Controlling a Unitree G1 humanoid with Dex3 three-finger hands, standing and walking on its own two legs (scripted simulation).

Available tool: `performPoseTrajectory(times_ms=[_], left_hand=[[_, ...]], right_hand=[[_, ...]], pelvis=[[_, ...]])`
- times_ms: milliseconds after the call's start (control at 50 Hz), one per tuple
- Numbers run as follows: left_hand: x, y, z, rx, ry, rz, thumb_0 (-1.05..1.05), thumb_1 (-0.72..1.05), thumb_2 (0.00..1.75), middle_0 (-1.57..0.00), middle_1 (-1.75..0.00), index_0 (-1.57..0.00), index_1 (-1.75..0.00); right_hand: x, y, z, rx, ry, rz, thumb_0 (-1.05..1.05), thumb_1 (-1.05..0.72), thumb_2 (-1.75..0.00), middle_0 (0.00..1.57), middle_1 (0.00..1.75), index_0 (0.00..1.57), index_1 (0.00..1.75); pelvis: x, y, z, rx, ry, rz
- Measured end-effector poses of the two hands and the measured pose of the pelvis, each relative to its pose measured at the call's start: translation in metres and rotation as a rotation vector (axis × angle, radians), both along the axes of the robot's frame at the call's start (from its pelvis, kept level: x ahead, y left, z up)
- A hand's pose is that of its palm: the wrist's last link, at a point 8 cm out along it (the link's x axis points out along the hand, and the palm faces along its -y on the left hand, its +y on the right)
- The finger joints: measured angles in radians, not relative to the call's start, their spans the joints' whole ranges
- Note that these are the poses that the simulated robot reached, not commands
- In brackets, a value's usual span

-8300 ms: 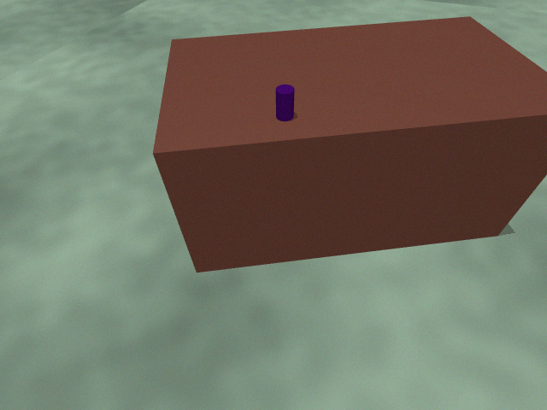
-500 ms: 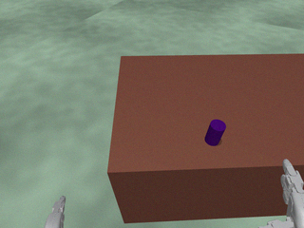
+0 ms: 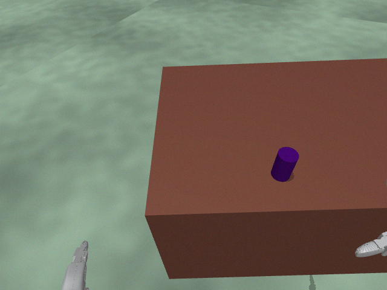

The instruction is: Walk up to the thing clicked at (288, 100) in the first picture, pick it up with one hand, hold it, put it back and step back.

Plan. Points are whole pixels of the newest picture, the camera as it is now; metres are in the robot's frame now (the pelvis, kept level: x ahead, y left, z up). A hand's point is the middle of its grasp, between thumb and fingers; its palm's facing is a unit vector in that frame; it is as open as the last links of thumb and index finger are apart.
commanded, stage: go down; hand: right
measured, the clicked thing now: (284, 164) +0.48 -0.22 -0.08
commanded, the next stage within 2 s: none
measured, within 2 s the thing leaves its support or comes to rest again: neither
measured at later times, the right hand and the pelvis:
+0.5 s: hand (381, 193) +0.31 -0.34 +0.06, palm faces +0.19 +0.98 +0.01, open 17.6 cm; pelvis +0.00 -0.02 -0.01, yaw +1 degrees
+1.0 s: hand out of the picture +0.36 -0.37 +0.07, palm faces +0.19 +0.98 +0.01, open 17.7 cm; pelvis -0.01 -0.02 -0.02, yaw +1 degrees
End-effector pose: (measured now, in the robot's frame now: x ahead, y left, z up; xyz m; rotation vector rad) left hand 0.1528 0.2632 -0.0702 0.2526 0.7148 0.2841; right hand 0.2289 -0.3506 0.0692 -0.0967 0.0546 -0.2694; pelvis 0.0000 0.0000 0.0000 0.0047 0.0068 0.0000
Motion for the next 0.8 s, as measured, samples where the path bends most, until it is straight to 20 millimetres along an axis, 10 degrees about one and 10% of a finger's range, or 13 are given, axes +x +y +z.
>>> performPoseTrajectory(times_ms=[800], left_hand=[[-0.022, -0.026, -0.008, 0.071, 0.011, -0.023, -0.01, -0.51, 0.04, -0.06, -0.06, -0.07, -0.06]], right_hand=[[0.077, -0.061, 0.003, 0.098, -0.036, 0.077, -0.01, 0.59, -0.05, 0.04, 0.06, 0.04, 0.05]], pelvis=[[-0.006, -0.019, -0.017, 0.027, 0.112, 0.01]])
